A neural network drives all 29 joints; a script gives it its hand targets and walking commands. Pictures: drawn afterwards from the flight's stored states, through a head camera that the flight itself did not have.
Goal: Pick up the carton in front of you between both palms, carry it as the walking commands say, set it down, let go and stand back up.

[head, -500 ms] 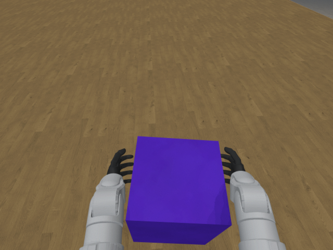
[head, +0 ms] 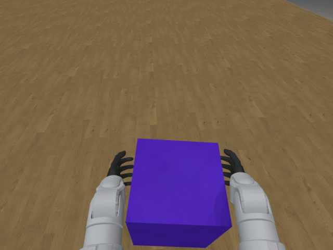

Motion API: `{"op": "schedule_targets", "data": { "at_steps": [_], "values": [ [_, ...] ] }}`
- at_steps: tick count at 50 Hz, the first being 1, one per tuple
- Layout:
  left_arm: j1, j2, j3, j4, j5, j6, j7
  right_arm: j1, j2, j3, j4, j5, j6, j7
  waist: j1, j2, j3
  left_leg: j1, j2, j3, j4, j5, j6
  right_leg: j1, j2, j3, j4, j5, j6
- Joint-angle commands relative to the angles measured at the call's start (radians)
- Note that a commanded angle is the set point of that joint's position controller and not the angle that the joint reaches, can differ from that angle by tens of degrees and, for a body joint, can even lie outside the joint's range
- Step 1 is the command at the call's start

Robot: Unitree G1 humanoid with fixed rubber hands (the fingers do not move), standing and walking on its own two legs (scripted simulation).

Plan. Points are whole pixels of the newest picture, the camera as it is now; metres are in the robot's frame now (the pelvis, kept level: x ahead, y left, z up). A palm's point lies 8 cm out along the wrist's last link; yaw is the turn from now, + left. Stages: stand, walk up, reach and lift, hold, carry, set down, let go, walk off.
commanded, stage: carry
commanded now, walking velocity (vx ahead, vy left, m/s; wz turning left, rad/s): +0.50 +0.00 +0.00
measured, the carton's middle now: (173, 196) +0.30 +0.01 -0.05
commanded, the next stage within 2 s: none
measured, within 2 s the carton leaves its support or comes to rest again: neither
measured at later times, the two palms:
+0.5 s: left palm (134, 129) +0.46 +0.12 +0.06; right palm (233, 126) +0.46 -0.18 +0.06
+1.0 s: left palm (134, 92) +0.68 +0.15 +0.04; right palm (211, 90) +0.68 -0.15 +0.05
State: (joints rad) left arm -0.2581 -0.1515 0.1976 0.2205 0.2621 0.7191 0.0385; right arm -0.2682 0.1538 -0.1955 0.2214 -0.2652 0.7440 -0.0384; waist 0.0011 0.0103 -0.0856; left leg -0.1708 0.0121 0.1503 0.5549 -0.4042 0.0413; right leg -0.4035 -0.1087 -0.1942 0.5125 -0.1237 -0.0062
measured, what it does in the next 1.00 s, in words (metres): walks ahead: left foot, then right foot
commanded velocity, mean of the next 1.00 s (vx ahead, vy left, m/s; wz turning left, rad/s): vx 0.26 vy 0.00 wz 0.00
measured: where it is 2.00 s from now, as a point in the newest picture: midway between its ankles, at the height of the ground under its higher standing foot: (175, 244)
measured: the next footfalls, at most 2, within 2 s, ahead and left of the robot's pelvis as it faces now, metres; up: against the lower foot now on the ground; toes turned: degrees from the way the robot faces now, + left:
left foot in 0.64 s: +0.41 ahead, +0.10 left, +0.00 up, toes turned +3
right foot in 0.96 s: +0.46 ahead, -0.12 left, +0.00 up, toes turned +9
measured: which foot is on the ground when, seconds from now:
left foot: down 0.00-0.24, up 0.26-0.62, down 0.64-1.00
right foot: down 0.00-0.66, up 0.68-0.94, down 0.96-1.00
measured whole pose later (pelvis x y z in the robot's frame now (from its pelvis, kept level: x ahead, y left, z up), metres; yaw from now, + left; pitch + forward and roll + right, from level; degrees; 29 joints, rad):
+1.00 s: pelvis +0.38 +0.01 +0.01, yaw -2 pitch +2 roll +0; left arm -0.21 -0.14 0.14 0.10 0.22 0.69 0.07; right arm -0.23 0.14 -0.17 0.12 -0.21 0.68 -0.05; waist 0.00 -0.01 -0.01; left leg -0.23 0.05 0.22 0.47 -0.27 0.02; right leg -0.31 -0.07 -0.16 0.43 -0.10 0.00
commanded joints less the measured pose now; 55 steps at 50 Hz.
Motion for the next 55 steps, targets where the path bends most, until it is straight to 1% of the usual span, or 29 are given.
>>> {"op": "schedule_targets", "data": {
  "at_steps": [1, 2, 4, 7, 10, 11, 12, 13, 14, 16, 17, 19, 22, 26, 29, 31, 32, 33, 34, 35, 37, 39, 41, 44, 47, 49, 50, 51, 55],
  "values": [
    [-0.509, -0.935, -0.558, -0.06, -0.276, -0.03, -0.263, -0.482, 0.926, 0.547, -0.066, 0.263, -0.048, 0.257, -0.016, 0.084, -0.131, -0.069, 0.229, -0.259, -0.367, -0.283, 0.066, 0.087, 0.01, -0.003, 0.047, -0.258, 0.021],
    [-0.532, -0.926, -0.558, -0.065, -0.273, -0.033, -0.264, -0.49, 0.923, 0.548, -0.074, 0.263, -0.05, 0.257, -0.022, 0.105, -0.062, -0.063, 0.277, -0.325, -0.428, -0.357, 0.093, 0.011, 0.024, -0.006, 0.105, -0.269, 0.028],
    [-0.559, -0.921, -0.556, -0.078, -0.271, -0.039, -0.263, -0.498, 0.911, 0.548, -0.081, 0.262, -0.056, 0.253, -0.025, 0.13, -0.007, 0.032, 0.333, -0.376, -0.468, -0.256, 0.133, -0.137, -0.004, 0.037, 0.17, -0.238, 0.025],
    [-0.534, -0.919, -0.558, -0.074, -0.286, -0.042, -0.26, -0.5, 0.9, 0.564, -0.096, 0.271, -0.058, 0.245, -0.027, 0.101, -0.085, 0.285, 0.295, -0.272, -0.35, 0.274, 0.128, -0.198, 0.028, 0.013, 0.116, -0.246, 0.021],
    [-0.461, -0.929, -0.548, -0.053, -0.283, -0.035, -0.261, -0.452, 0.901, 0.566, -0.091, 0.266, -0.051, 0.239, -0.007, 0.088, -0.203, 0.231, 0.211, -0.087, -0.151, 0.477, 0.055, 0.126, 0.096, -0.064, -0.122, -0.11, 0.001],
    [-0.441, -0.927, -0.534, -0.04, -0.274, -0.03, -0.261, -0.431, 0.901, 0.562, -0.079, 0.263, -0.047, 0.239, 0.003, 0.054, -0.268, 0.08, 0.173, -0.018, -0.011, 0.533, 0.013, 0.388, 0.071, -0.015, -0.154, -0.068, -0.024],
    [-0.391, -0.916, -0.506, -0.019, -0.25, -0.026, -0.26, -0.439, 0.905, 0.564, -0.078, 0.265, -0.04, 0.243, 0.03, -0.109, -0.348, -0.169, 0.118, 0.041, 0.233, 0.404, -0.045, 0.621, -0.129, 0.287, -0.206, -0.134, -0.108],
    [-0.363, -0.905, -0.484, 0.009, -0.225, -0.025, -0.259, -0.439, 0.908, 0.558, -0.068, 0.261, -0.039, 0.25, 0.035, -0.296, -0.323, -0.447, 0.016, 0.016, 0.4, -0.026, -0.06, 0.744, -0.312, 0.603, -0.271, 0.004, -0.214],
    [-0.358, -0.907, -0.492, 0.006, -0.229, -0.029, -0.26, -0.44, 0.905, 0.568, -0.065, 0.268, -0.044, 0.254, 0.032, -0.219, -0.278, -0.524, 0.042, -0.086, 0.522, -0.136, -0.04, 0.705, -0.345, 0.626, -0.265, 0.121, -0.253],
    [-0.402, -0.923, -0.519, -0.047, -0.252, -0.045, -0.26, -0.437, 0.928, 0.577, -0.07, 0.269, -0.061, 0.257, 0.023, -0.061, -0.266, -0.548, 0.102, -0.138, 0.541, -0.096, -0.016, 0.638, -0.32, 0.49, -0.267, 0.091, -0.213],
    [-0.433, -0.93, -0.547, -0.083, -0.269, -0.054, -0.259, -0.436, 0.935, 0.579, -0.082, 0.272, -0.072, 0.256, 0.017, -0.04, -0.245, -0.524, 0.12, -0.138, 0.458, -0.033, -0.017, 0.582, -0.29, 0.418, -0.308, 0.005, -0.171],
    [-0.487, -0.935, -0.6, -0.148, -0.305, -0.068, -0.256, -0.451, 0.941, 0.609, -0.124, 0.288, -0.087, 0.251, 0.018, -0.088, -0.227, -0.453, 0.101, -0.084, 0.323, 0.074, -0.032, 0.517, -0.232, 0.29, -0.362, -0.041, -0.13],
    [-0.498, -0.922, -0.657, -0.225, -0.338, -0.064, -0.248, -0.455, 0.939, 0.664, -0.19, 0.313, -0.08, 0.238, 0.017, -0.13, -0.21, -0.421, 0.091, -0.037, 0.168, 0.175, -0.05, 0.496, -0.194, 0.199, -0.382, -0.035, -0.126],
    [-0.391, -0.864, -0.621, -0.198, -0.305, -0.024, -0.234, -0.392, 0.879, 0.648, -0.196, 0.298, -0.04, 0.221, 0.022, -0.167, -0.183, -0.367, 0.07, 0.02, 0.018, 0.277, -0.047, 0.494, -0.163, 0.108, -0.347, 0.08, -0.109],
    [-0.345, -0.838, -0.573, -0.158, -0.265, -0.005, -0.227, -0.372, 0.85, 0.606, -0.163, 0.284, -0.024, 0.221, 0.027, -0.177, -0.157, -0.277, 0.044, 0.066, -0.066, 0.319, -0.043, 0.479, -0.144, 0.054, -0.254, 0.196, -0.076],
    [-0.351, -0.841, -0.556, -0.136, -0.253, 0.002, -0.227, -0.352, 0.848, 0.57, -0.119, 0.27, -0.022, 0.226, 0.005, -0.109, -0.193, -0.046, -0.007, 0.126, -0.171, 0.361, -0.036, 0.39, -0.089, -0.035, -0.032, 0.32, -0.022],
    [-0.358, -0.84, -0.549, -0.123, -0.249, 0.004, -0.228, -0.349, 0.853, 0.554, -0.099, 0.264, -0.021, 0.23, -0.014, -0.06, -0.248, 0.152, 0.056, 0.054, -0.171, 0.425, -0.027, 0.259, -0.064, -0.042, 0.122, 0.246, 0.024],
    [-0.367, -0.846, -0.552, -0.121, -0.249, 0.008, -0.23, -0.334, 0.845, 0.532, -0.081, 0.253, -0.019, 0.234, -0.024, 0.135, -0.342, 0.352, 0.31, -0.267, -0.175, 0.627, 0.05, 0.072, 0.009, -0.031, 0.385, -0.043, 0.082],
    [-0.36, -0.852, -0.556, -0.101, -0.244, 0.004, -0.235, -0.32, 0.864, 0.515, -0.055, 0.248, -0.029, 0.238, -0.023, 0.309, -0.367, 0.459, 0.419, -0.46, -0.219, 0.785, 0.166, -0.121, 0.09, 0.042, 0.551, -0.394, 0.087],
    [-0.374, -0.882, -0.583, -0.106, -0.262, -0.008, -0.241, -0.303, 0.875, 0.513, -0.042, 0.247, -0.041, 0.245, -0.02, 0.24, -0.349, 0.416, 0.431, -0.422, -0.229, 0.875, 0.185, -0.163, 0.066, 0.118, 0.645, -0.45, 0.068],
    [-0.416, -0.921, -0.615, -0.117, -0.286, -0.043, -0.249, -0.316, 0.916, 0.527, -0.043, 0.261, -0.075, 0.252, -0.017, 0.102, -0.34, 0.321, 0.379, -0.266, -0.224, 0.919, 0.132, -0.136, 0.006, 0.17, 0.55, -0.408, 0.027],
    [-0.423, -0.938, -0.648, -0.147, -0.299, -0.08, -0.249, -0.341, 0.931, 0.559, -0.074, 0.275, -0.116, 0.253, -0.011, 0.093, -0.336, 0.255, 0.318, -0.143, -0.247, 0.87, 0.076, -0.043, 0.007, 0.149, 0.304, -0.333, 0.024],
    [-0.411, -0.949, -0.676, -0.159, -0.303, -0.106, -0.242, -0.357, 0.936, 0.585, -0.092, 0.291, -0.144, 0.255, -0.008, 0.12, -0.358, 0.243, 0.291, -0.08, -0.238, 0.867, 0.077, 0.036, 0.039, 0.113, 0.173, -0.299, 0.03],
    [-0.408, -0.945, -0.704, -0.19, -0.307, -0.118, -0.234, -0.359, 0.933, 0.619, -0.127, 0.306, -0.154, 0.256, -0.012, 0.152, -0.37, 0.221, 0.275, -0.036, -0.218, 0.79, 0.077, 0.111, 0.051, 0.06, 0.026, -0.153, 0.029],
    [-0.435, -0.931, -0.719, -0.24, -0.323, -0.093, -0.232, -0.383, 0.914, 0.647, -0.181, 0.315, -0.124, 0.251, -0.005, 0.114, -0.339, 0.098, 0.219, 0.004, -0.158, 0.497, 0.021, 0.274, 0.016, 0.041, -0.167, 0.136, 0.027],
    [-0.428, -0.899, -0.683, -0.222, -0.313, -0.054, -0.236, -0.367, 0.891, 0.627, -0.182, 0.291, -0.086, 0.242, -0.01, 0.006, -0.331, -0.03, 0.189, 0.012, -0.103, 0.268, -0.032, 0.394, -0.133, 0.151, -0.15, 0.363, 0.018],
    [-0.423, -0.885, -0.643, -0.186, -0.291, -0.044, -0.237, -0.365, 0.878, 0.617, -0.161, 0.284, -0.064, 0.239, -0.012, -0.084, -0.329, 0.003, 0.139, -0.031, -0.148, 0.218, -0.049, 0.358, -0.157, 0.177, -0.116, 0.408, -0.015],
    [-0.397, -0.868, -0.615, -0.153, -0.281, -0.035, -0.236, -0.371, 0.867, 0.606, -0.15, 0.278, -0.05, 0.239, -0.009, -0.122, -0.305, 0.037, 0.155, -0.04, -0.144, 0.244, -0.054, 0.327, -0.142, 0.168, -0.113, 0.387, -0.012],
    [-0.347, -0.847, -0.499, -0.034, -0.23, -0.022, -0.241, -0.375, 0.86, 0.547, -0.05, 0.247, -0.033, 0.241, -0.003, -0.071, -0.299, 0.043, 0.169, -0.027, -0.074, 0.549, -0.057, 0.324, -0.099, 0.114, -0.031, 0.559, -0.006]
  ]
}}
